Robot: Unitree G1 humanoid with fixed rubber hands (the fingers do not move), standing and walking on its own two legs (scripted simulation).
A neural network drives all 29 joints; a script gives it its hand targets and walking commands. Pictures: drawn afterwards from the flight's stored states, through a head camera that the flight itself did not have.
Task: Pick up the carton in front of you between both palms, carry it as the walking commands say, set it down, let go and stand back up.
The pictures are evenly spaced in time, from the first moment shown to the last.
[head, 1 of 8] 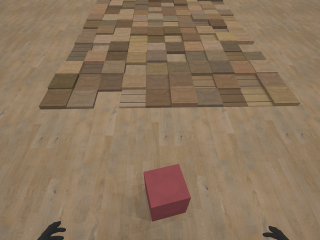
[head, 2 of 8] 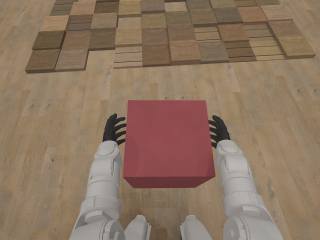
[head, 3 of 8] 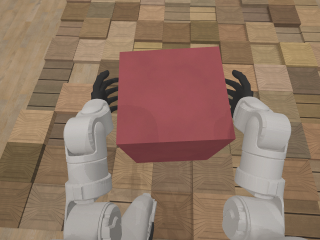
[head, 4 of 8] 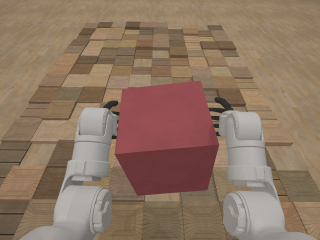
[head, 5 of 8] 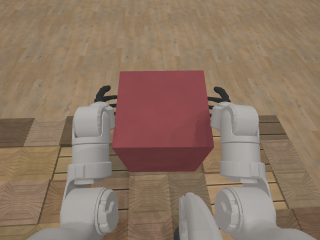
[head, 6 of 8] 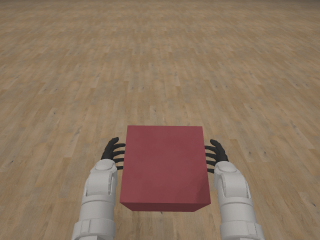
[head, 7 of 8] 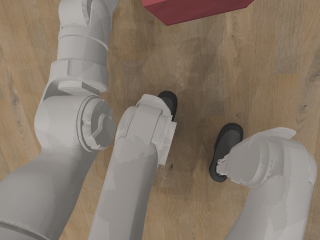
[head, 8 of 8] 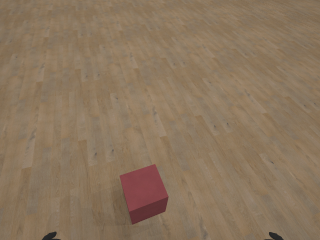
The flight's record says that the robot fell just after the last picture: no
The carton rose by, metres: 0.80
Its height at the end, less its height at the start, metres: +0.00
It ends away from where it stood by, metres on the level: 6.08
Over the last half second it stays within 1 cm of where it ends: yes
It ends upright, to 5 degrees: yes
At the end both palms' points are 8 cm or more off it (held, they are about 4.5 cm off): yes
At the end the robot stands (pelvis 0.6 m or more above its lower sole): yes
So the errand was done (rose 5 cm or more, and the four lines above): yes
